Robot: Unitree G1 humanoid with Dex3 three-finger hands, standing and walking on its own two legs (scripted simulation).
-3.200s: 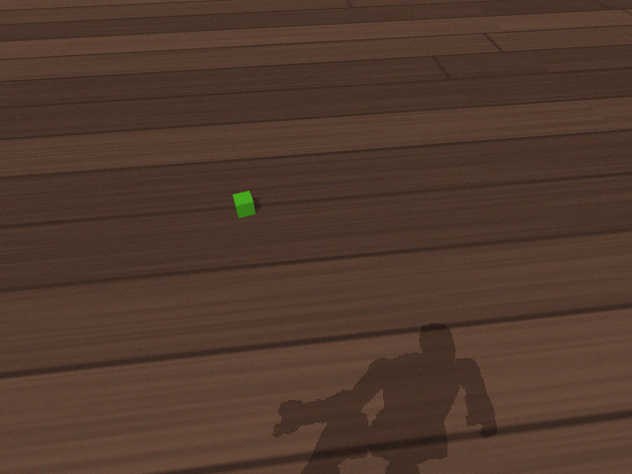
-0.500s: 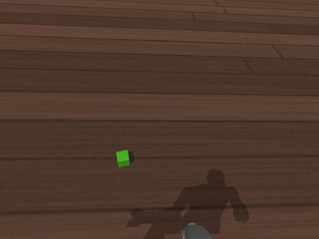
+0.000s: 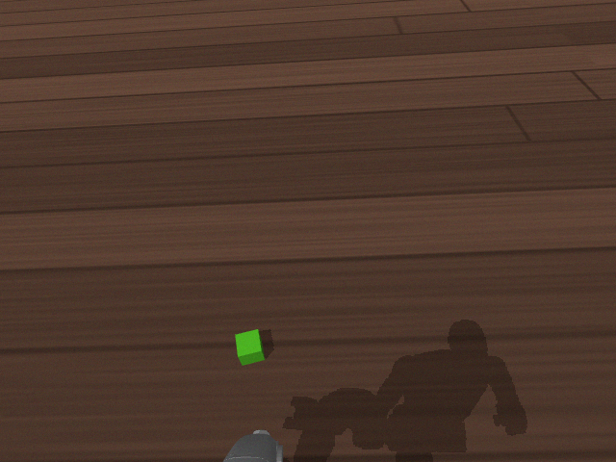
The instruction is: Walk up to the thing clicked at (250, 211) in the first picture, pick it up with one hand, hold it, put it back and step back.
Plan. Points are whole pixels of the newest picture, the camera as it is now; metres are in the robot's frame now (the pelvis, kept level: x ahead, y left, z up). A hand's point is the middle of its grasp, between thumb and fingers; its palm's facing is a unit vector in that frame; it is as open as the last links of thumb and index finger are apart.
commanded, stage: walk up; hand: left
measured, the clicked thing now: (250, 347) +0.56 +0.26 -0.73
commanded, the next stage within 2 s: stand in 1.78 s
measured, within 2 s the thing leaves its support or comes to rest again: neither
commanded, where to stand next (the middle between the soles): +0.18 +0.03 m, yaw +0 degrees
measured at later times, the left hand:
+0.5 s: hand out of the picture +0.15 +0.31 -0.16, palm faces -0.04 -0.93 -0.37, open 7.4 cm
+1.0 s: hand (158, 404) +0.23 +0.27 -0.15, palm faces -0.05 -0.95 -0.32, open 7.4 cm
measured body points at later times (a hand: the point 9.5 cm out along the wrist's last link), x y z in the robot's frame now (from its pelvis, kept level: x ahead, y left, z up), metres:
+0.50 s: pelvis +0.10 +0.04 -0.01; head +0.14 +0.05 +0.44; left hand +0.15 +0.36 -0.14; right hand +0.20 -0.27 -0.12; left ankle +0.14 +0.14 -0.74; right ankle +0.15 -0.11 -0.72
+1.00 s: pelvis +0.11 +0.03 +0.00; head +0.12 +0.03 +0.45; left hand +0.23 +0.32 -0.12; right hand +0.16 -0.28 -0.13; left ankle +0.14 +0.14 -0.74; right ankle +0.15 -0.10 -0.74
